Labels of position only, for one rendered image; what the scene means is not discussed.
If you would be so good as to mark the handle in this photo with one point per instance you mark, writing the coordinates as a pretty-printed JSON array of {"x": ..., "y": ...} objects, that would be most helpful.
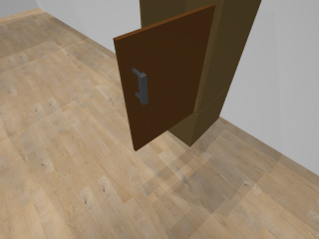
[{"x": 143, "y": 86}]

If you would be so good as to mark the cupboard door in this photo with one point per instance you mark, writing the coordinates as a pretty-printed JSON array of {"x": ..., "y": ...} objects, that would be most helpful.
[{"x": 171, "y": 53}]

